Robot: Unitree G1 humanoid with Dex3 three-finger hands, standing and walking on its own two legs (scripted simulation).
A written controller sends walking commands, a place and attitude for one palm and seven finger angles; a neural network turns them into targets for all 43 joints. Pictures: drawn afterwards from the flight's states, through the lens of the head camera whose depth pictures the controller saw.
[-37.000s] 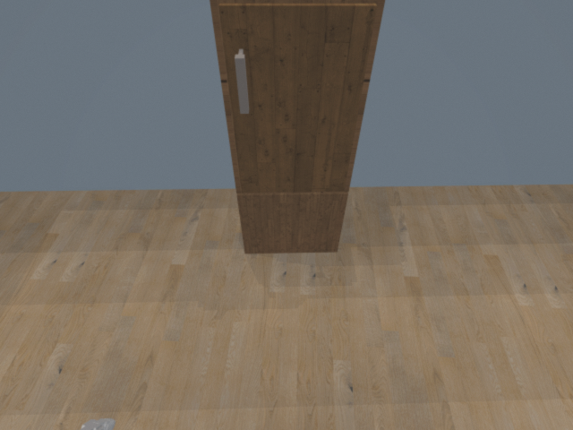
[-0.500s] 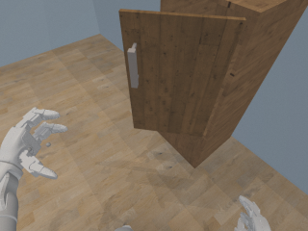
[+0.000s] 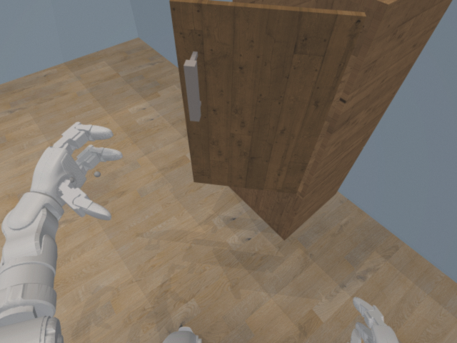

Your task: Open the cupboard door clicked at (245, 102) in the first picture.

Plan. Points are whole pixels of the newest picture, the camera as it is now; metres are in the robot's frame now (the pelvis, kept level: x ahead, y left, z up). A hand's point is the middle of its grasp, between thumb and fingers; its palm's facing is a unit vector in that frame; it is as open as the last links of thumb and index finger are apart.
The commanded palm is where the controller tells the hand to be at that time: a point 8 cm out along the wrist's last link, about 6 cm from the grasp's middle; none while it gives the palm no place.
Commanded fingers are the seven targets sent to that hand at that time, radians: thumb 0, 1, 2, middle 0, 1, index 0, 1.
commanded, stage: move the hooked fingers beside the handle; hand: left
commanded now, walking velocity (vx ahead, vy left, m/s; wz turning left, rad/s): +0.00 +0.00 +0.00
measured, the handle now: (195, 87) +0.63 +0.11 +0.08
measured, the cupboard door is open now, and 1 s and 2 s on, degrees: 42 42 42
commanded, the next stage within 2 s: none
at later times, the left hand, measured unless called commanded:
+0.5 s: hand (131, 139) +0.44 +0.20 +0.10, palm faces -0.11 -0.99 +0.00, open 14.0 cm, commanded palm +0.44 +0.26 +0.09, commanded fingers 0.00 -0.50 0.30 -0.30 -1.20 -0.30 -1.20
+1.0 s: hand (156, 105) +0.55 +0.18 +0.09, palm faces -0.10 -0.99 +0.00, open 14.0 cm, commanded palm +0.54 +0.23 +0.09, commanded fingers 0.00 -0.50 0.30 -0.30 -1.20 -0.30 -1.20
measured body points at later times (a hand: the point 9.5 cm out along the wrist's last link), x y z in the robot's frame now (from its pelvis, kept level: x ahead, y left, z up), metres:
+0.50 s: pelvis +0.01 +0.00 -0.01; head +0.07 +0.00 +0.44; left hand +0.44 +0.26 +0.10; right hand +0.08 -0.27 -0.12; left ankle +0.05 +0.12 -0.70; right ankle +0.00 -0.12 -0.70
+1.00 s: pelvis +0.01 +0.00 -0.02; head +0.14 +0.01 +0.41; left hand +0.55 +0.23 +0.10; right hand -0.03 -0.28 -0.13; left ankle +0.05 +0.12 -0.70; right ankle +0.00 -0.12 -0.70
